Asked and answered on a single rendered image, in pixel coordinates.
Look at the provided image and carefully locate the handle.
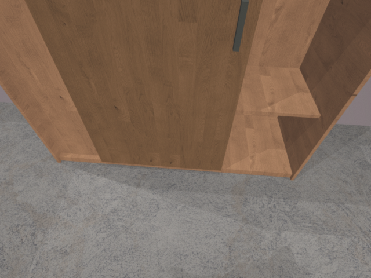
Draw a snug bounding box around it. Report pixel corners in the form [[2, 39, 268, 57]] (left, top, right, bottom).
[[232, 0, 249, 52]]

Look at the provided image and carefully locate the wardrobe door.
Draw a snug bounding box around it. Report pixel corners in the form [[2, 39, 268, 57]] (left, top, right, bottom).
[[0, 0, 99, 155], [25, 0, 263, 171]]

